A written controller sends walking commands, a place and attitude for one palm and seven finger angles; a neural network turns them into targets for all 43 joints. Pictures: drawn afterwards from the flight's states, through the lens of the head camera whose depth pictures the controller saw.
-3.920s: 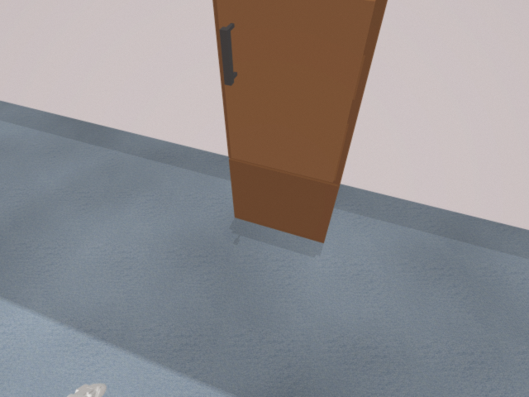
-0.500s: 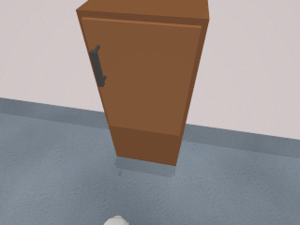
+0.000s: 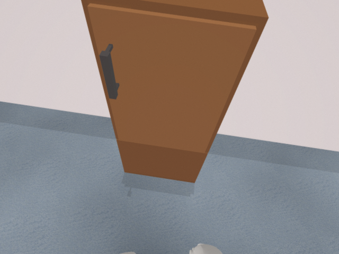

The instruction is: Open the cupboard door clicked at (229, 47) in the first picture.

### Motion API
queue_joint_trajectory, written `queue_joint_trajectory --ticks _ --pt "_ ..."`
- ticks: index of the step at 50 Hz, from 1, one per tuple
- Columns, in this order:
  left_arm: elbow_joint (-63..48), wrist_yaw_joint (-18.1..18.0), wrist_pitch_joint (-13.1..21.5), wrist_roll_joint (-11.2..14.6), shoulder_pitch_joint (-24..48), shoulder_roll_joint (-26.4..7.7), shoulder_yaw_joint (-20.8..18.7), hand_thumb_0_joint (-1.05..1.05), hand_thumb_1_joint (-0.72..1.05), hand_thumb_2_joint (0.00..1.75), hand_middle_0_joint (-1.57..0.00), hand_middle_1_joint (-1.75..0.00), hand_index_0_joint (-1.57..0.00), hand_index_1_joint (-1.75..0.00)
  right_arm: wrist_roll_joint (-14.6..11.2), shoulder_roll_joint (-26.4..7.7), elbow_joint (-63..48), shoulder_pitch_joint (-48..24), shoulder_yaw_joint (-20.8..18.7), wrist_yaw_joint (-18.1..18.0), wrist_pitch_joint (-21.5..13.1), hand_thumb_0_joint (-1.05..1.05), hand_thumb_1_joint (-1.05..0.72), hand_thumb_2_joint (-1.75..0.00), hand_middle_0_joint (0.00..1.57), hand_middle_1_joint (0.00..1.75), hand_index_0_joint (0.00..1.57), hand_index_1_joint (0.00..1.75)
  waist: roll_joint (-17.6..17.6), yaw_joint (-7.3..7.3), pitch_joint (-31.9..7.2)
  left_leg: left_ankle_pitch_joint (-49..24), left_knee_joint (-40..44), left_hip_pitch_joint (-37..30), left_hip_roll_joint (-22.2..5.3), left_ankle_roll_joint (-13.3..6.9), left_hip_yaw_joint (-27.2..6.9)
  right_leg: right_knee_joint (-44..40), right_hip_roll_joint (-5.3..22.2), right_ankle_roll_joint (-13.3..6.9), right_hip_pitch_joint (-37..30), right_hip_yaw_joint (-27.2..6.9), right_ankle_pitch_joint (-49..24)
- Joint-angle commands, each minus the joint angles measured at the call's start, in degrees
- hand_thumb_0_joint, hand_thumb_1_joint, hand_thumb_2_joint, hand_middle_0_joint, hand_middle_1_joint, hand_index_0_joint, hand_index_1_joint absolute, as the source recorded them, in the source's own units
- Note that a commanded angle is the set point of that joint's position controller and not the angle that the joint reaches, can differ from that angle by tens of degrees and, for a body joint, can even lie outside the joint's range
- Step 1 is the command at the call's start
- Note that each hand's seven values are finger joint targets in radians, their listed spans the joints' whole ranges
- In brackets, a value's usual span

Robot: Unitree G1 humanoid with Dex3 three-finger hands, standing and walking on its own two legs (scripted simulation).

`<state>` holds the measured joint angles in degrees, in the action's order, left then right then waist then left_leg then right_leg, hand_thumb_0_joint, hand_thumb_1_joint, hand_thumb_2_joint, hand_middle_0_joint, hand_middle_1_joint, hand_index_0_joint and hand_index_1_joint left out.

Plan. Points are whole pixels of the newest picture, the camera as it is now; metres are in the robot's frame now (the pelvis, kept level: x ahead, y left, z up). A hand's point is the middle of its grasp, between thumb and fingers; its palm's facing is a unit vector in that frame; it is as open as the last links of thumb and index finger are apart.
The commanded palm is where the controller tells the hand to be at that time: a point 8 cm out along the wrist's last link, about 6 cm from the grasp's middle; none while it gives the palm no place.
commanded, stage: come to a stop and stand still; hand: left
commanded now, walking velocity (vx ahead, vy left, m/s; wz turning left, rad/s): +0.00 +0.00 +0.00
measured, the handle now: (111, 72) +0.57 +0.22 +0.07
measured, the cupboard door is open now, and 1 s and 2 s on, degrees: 0 0 0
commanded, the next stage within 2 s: look again from close up in 0.62 s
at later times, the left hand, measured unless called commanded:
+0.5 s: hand out of the picture +0.03 +0.12 -0.17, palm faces +0.05 -0.98 -0.20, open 7.2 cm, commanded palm none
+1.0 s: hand out of the picture -0.02 +0.11 -0.18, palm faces +0.05 -0.98 -0.18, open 7.4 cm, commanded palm none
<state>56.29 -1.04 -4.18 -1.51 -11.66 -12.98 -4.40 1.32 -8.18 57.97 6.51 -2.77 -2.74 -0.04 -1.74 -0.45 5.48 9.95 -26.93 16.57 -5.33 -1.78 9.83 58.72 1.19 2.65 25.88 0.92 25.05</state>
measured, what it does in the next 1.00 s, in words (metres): steps on the spot: right foot, then left foot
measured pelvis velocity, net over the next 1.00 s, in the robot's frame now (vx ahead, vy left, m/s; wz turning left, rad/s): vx -0.01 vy -0.05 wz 0.02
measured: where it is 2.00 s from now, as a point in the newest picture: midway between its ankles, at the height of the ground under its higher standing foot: outside the picture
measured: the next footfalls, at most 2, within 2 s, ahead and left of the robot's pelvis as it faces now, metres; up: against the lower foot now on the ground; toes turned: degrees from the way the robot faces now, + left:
right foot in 0.16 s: +0.02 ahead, -0.17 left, +0.00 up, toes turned -2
left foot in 0.82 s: +0.02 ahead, +0.07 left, +0.00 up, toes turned +3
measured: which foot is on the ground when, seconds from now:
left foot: down 0.00-0.74, up 0.76-0.80, down 0.82-1.00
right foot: up 0.00-0.14, down 0.16-1.00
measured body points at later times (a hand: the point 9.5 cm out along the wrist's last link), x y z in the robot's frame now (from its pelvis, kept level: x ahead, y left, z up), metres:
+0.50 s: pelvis -0.01 -0.06 +0.00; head +0.00 -0.06 +0.45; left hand +0.02 +0.17 -0.16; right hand -0.03 -0.27 -0.16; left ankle -0.01 +0.07 -0.74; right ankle -0.02 -0.17 -0.74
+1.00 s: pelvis -0.01 -0.05 -0.01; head +0.00 -0.05 +0.44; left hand -0.02 +0.17 -0.16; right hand +0.00 -0.27 -0.17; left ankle -0.02 +0.07 -0.74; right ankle -0.02 -0.17 -0.74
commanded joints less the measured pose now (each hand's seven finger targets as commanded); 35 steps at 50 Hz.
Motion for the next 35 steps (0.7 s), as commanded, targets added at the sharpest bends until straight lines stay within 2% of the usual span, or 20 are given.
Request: queue_joint_trajectory --ticks 1,3,5,6,7,8,9,10,11,13,15,16,17,18,19,20,21,24,29,35 --pt "-3.0 0.1 0.9 0.1 -4.8 -0.3 0.0 0.00 0.90 0.90 -0.20 -0.30 -0.20 -0.30 0.4 -11.5 -1.9 4.1 -2.9 0.3 0.2 0.00 -0.90 -0.90 0.20 0.30 0.20 0.30 13.6 1.17 -8.4 -14.7 8.5 -5.0 -14.2 -7.4 -11.9 -10.5 2.0 -1.2 -4.9 0.9 -0.1" --pt "-2.7 0.0 1.6 0.2 -5.6 -0.1 0.3 0.00 0.90 0.90 -0.20 -0.30 -0.20 -0.30 0.5 -11.9 -2.0 3.9 -3.1 0.9 0.6 0.00 -0.90 -0.90 0.20 0.30 0.20 0.30 13.8 0.86 -8.1 -6.8 8.5 -3.0 -13.1 -6.4 -12.8 -17.7 1.2 -1.8 -8.8 2.5 -1.3" --pt "-1.3 -0.1 2.5 0.1 -8.8 -1.1 0.2 0.00 0.90 0.90 -0.20 -0.30 -0.20 -0.30 0.1 -11.4 -2.0 4.1 -3.0 1.3 0.9 0.00 -0.90 -0.90 0.20 0.30 0.20 0.30 10.7 -1.00 -8.5 0.0 4.8 1.0 -10.0 -3.4 -10.7 -30.8 0.8 -1.9 -16.9 4.0 -10.7" --pt "-1.2 -0.4 3.0 -0.3 -9.2 -3.4 0.1 0.00 0.90 0.90 -0.20 -0.30 -0.20 -0.30 -0.4 -8.9 -2.1 5.5 -2.7 1.6 1.0 0.00 -0.90 -0.90 0.20 0.30 0.20 0.30 4.1 -0.94 -7.6 6.4 -0.1 4.8 -6.1 -0.5 -8.1 -37.5 3.7 -2.5 -19.6 0.6 -12.7" --pt "-2.2 -0.7 3.9 -0.6 -6.6 -7.5 0.0 0.00 0.90 0.90 -0.20 -0.30 -0.20 -0.30 -0.8 -4.7 -3.1 6.5 -1.8 1.9 1.4 0.00 -0.90 -0.90 0.20 0.30 0.20 0.30 -9.1 0.60 -5.7 15.1 -7.7 9.2 -0.2 3.2 -3.9 -44.2 14.8 -6.8 -15.6 -13.7 -9.6" --pt "-3.4 -0.7 3.7 -0.3 -3.8 -9.4 0.1 0.00 0.90 0.90 -0.20 -0.30 -0.20 -0.30 -0.6 -4.4 -4.3 4.1 -1.2 2.3 1.9 0.00 -0.90 -0.90 0.20 0.30 0.20 0.30 -10.1 -0.44 -4.0 19.9 -13.6 6.9 1.3 3.1 -6.3 -47.6 19.2 -10.5 -7.3 -16.0 -4.4" --pt "-3.3 -0.9 3.9 -0.4 -1.8 -8.7 0.0 0.00 0.90 0.90 -0.20 -0.30 -0.20 -0.30 -0.3 -4.6 -4.5 3.2 -1.2 2.3 2.5 0.00 -0.90 -0.90 0.20 0.30 0.20 0.30 -12.2 -0.23 -3.2 19.3 -16.7 5.6 1.4 2.5 -7.9 -48.6 17.3 -11.4 -3.6 -16.4 -1.6" --pt "-3.2 -0.9 3.9 -0.3 0.5 -7.9 0.1 0.00 0.90 0.90 -0.20 -0.30 -0.20 -0.30 -0.2 -4.9 -3.2 4.9 -1.1 2.2 2.6 0.00 -0.90 -0.90 0.20 0.30 0.20 0.30 -13.7 0.67 -2.0 16.4 -18.8 5.7 1.5 2.0 -9.0 -47.7 15.2 -11.2 -3.4 -14.0 -1.6" --pt "-3.1 -0.9 3.9 -0.2 2.3 -6.1 0.5 0.00 0.90 0.90 -0.20 -0.30 -0.20 -0.30 -0.2 -5.4 -1.7 7.5 -1.1 2.1 2.4 0.00 -0.90 -0.90 0.20 0.30 0.20 0.30 -12.1 1.85 -2.0 13.6 -19.7 4.7 1.7 2.1 -8.6 -45.9 12.7 -10.6 -4.5 -10.1 -5.0" --pt "-2.6 -0.7 4.1 0.1 2.1 -4.6 0.9 0.00 0.90 0.90 -0.20 -0.30 -0.20 -0.30 -0.3 -4.8 0.0 10.2 -0.8 2.0 1.7 0.00 -0.90 -0.90 0.20 0.30 0.20 0.30 -9.0 2.26 -2.8 11.3 -17.1 3.4 2.1 2.5 -7.7 -42.7 10.3 -9.8 -7.6 -6.3 -11.4" --pt "-1.1 -0.8 4.3 0.5 -0.1 -3.9 1.1 0.00 0.90 0.90 -0.20 -0.30 -0.20 -0.30 -0.4 -3.8 0.9 10.9 -0.1 1.6 1.1 0.00 -0.90 -0.90 0.20 0.30 0.20 0.30 -5.4 1.65 -3.6 8.3 -7.7 -0.5 1.9 3.0 -7.3 -39.9 10.2 -9.6 -9.2 -6.0 -15.6" --pt "-0.2 -0.9 4.4 0.8 -0.8 -3.4 1.3 0.00 0.90 0.90 -0.20 -0.30 -0.20 -0.30 -0.4 -3.5 1.9 12.1 0.3 1.4 0.7 0.00 -0.90 -0.90 0.20 0.30 0.20 0.30 -3.5 1.92 -4.3 3.1 -1.5 -4.1 1.8 2.9 -7.9 -38.1 9.4 -8.5 -9.0 -5.8 -16.7" --pt "0.6 -0.8 4.5 1.1 -2.1 -2.2 1.6 0.00 0.90 0.90 -0.20 -0.30 -0.20 -0.30 -0.5 -4.0 2.7 13.2 0.6 1.2 -0.1 0.00 -0.90 -0.90 0.20 0.30 0.20 0.30 -0.5 1.56 -5.3 -4.9 2.9 -7.0 0.2 2.2 -10.7 -36.0 7.3 -6.8 -9.1 -4.7 -18.0" --pt "1.1 -0.7 4.4 1.4 -3.4 -1.3 1.9 0.00 0.90 0.90 -0.20 -0.30 -0.20 -0.30 -0.4 -5.3 3.0 12.1 0.8 0.9 -0.6 0.00 -0.90 -0.90 0.20 0.30 0.20 0.30 3.1 0.30 -5.0 -8.4 4.8 -6.8 -2.5 1.3 -13.0 -35.9 4.9 -5.0 -10.2 -3.6 -17.4" --pt "1.5 -0.6 4.4 1.3 -3.9 -1.0 2.0 0.00 0.90 0.90 -0.20 -0.30 -0.20 -0.30 -0.5 -6.3 3.2 11.5 0.7 0.7 -0.7 0.00 -0.90 -0.90 0.20 0.30 0.20 0.30 2.3 -0.36 -4.8 -7.9 5.2 -5.2 -3.8 0.8 -14.2 -36.5 3.9 -4.2 -12.3 -3.1 -16.4" --pt "2.7 -0.7 4.4 1.3 -4.1 -0.7 2.0 0.00 0.90 0.90 -0.20 -0.30 -0.20 -0.30 -0.4 -6.1 4.4 10.9 0.8 0.6 -1.2 0.00 -0.90 -0.90 0.20 0.30 0.20 0.30 7.7 -0.58 -5.6 -9.7 6.1 -4.3 -3.7 0.3 -14.5 -35.5 3.9 -3.7 -14.7 -2.0 -18.5" --pt "3.3 -0.7 4.3 1.3 -4.0 -1.3 1.9 0.00 0.90 0.90 -0.20 -0.30 -0.20 -0.30 -0.6 -5.7 4.8 10.9 1.0 0.6 -1.3 0.00 -0.90 -0.90 0.20 0.30 0.20 0.30 9.4 -0.64 -5.5 -9.2 7.5 -2.8 -3.6 0.4 -14.1 -35.2 3.9 -3.4 -17.5 -1.0 -18.5" --pt "5.2 -0.6 4.6 1.3 -5.3 -1.2 2.4 0.00 0.90 0.90 -0.20 -0.30 -0.20 -0.30 -0.8 -4.7 5.6 11.3 1.1 0.5 -1.1 0.00 -0.90 -0.90 0.20 0.30 0.20 0.30 4.7 -0.49 -5.3 -5.9 7.0 -4.7 -2.0 1.4 -11.9 -38.0 4.6 -4.0 -17.7 -2.6 -19.8" --pt "6.4 -0.7 4.8 1.1 -5.8 -0.7 2.6 0.00 0.90 0.90 -0.20 -0.30 -0.20 -0.30 -0.7 -3.8 6.8 12.6 1.3 0.5 -0.5 0.00 -0.90 -0.90 0.20 0.30 0.20 0.30 1.2 0.39 -2.3 -1.1 7.7 -5.7 -1.1 1.8 -10.7 -41.2 4.9 -4.2 -14.4 -3.4 -14.4" --pt "7.4 -0.8 5.1 1.0 -7.7 0.2 2.9 0.00 0.90 0.90 -0.20 -0.30 -0.20 -0.30 -0.7 -3.4 7.2 13.2 1.6 0.4 -0.7 0.00 -0.90 -0.90 0.20 0.30 0.20 0.30 0.9 0.56 -2.3 -2.6 7.7 -6.8 -0.8 1.8 -10.3 -41.7 5.0 -4.2 -13.9 -3.6 -14.9"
